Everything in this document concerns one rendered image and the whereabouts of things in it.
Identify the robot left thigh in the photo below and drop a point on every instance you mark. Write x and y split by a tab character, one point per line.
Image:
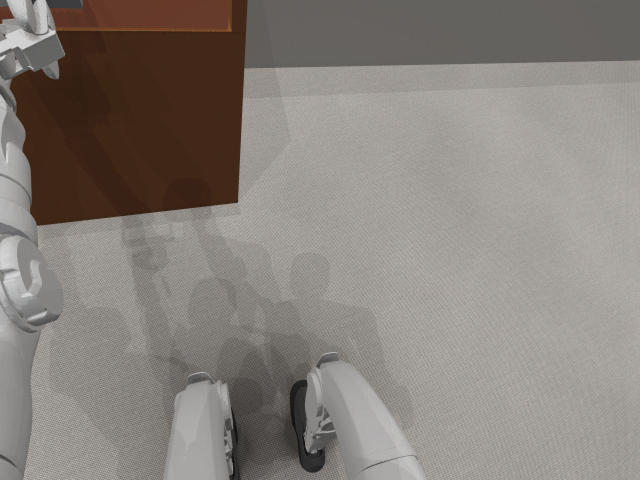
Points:
202	419

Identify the left robot upper arm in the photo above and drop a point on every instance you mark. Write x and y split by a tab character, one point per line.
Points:
31	296

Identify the cabinet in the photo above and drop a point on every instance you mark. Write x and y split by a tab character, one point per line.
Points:
141	120

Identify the robot thigh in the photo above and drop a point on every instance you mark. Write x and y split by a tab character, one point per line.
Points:
202	419
372	445

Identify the left robot hand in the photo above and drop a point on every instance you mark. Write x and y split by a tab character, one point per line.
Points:
31	37

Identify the robot left forearm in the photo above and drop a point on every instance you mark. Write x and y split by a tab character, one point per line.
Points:
15	173

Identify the robot right thigh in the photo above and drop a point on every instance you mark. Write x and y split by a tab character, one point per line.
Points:
372	445

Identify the drawer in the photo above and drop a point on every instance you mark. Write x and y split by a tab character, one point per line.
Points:
140	14

